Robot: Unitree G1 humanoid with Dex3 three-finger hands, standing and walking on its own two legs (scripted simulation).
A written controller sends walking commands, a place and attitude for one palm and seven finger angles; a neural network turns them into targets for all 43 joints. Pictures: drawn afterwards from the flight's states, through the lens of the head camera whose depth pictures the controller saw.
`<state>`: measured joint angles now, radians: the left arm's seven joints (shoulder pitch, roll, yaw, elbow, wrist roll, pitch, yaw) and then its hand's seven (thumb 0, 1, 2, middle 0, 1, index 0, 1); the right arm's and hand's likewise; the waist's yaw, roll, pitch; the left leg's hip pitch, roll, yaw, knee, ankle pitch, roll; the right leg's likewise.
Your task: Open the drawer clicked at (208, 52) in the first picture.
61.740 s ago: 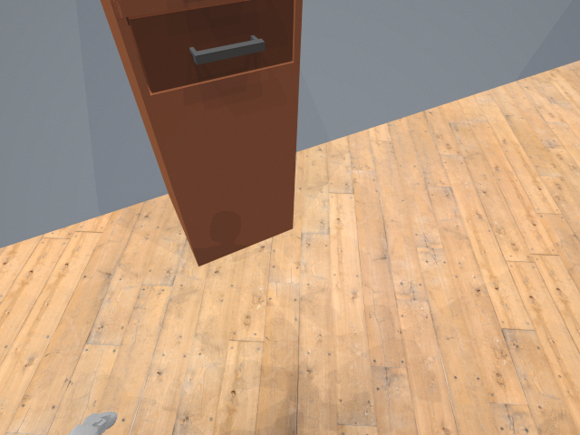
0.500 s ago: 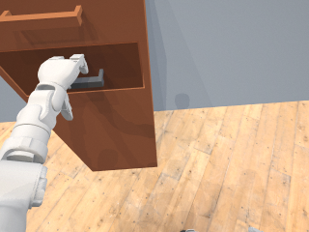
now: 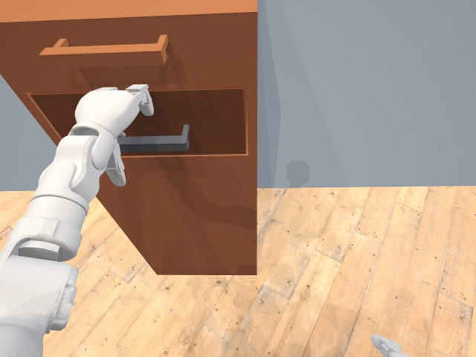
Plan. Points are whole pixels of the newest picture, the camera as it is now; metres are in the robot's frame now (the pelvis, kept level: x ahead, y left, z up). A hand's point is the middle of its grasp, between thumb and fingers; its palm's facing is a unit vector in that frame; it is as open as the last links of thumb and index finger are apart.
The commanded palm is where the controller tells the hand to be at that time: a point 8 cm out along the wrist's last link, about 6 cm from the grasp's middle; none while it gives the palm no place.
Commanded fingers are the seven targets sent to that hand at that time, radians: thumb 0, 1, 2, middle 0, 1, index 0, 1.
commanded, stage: re-aim the fingers above the handle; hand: left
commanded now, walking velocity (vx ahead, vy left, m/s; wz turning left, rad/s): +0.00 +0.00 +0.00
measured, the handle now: (145, 137) +0.49 +0.21 +0.09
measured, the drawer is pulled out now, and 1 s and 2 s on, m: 0.00 0.00 0.00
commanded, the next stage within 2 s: none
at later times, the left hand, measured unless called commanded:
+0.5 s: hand (124, 139) +0.43 +0.21 +0.14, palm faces -0.01 -0.03 -1.00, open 13.8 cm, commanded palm +0.42 +0.22 +0.21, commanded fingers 0.00 -0.50 0.30 -0.30 -1.20 -0.30 -1.20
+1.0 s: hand (132, 136) +0.44 +0.20 +0.14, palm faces -0.04 -0.01 -1.00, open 13.7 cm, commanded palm +0.42 +0.21 +0.20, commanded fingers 0.00 -0.50 0.30 -0.30 -1.20 -0.30 -1.20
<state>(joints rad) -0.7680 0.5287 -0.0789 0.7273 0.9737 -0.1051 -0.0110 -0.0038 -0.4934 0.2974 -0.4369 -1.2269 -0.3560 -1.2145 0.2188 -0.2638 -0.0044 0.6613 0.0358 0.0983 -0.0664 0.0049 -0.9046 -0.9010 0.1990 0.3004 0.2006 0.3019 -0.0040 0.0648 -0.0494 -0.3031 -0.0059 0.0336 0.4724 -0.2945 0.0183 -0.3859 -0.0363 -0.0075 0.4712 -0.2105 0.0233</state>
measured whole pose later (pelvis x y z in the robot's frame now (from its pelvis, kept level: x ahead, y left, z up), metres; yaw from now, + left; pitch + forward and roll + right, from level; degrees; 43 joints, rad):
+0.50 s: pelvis +0.01 +0.00 +0.00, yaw +0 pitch +7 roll +0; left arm -0.68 0.52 -0.11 0.57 0.93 -0.04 -0.07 0.00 -0.49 0.30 -0.32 -1.21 -0.32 -1.21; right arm 0.21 -0.28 -0.01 0.65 0.04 0.13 -0.05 0.01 -0.91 -0.90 0.20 0.30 0.20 0.30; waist 0.01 0.07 -0.05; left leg -0.28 0.00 0.02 0.46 -0.30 0.01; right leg -0.36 -0.03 -0.02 0.47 -0.22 0.02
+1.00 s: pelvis +0.00 -0.01 +0.00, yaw +0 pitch +7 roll +0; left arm -0.77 0.50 -0.14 0.69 0.95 -0.02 -0.06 0.00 -0.49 0.30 -0.33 -1.22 -0.33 -1.22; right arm 0.23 -0.27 0.00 0.66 0.04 0.13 -0.05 0.01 -0.91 -0.90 0.20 0.30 0.20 0.30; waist 0.00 0.07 -0.06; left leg -0.30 0.00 0.02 0.47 -0.29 0.01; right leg -0.38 -0.03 -0.02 0.48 -0.22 0.01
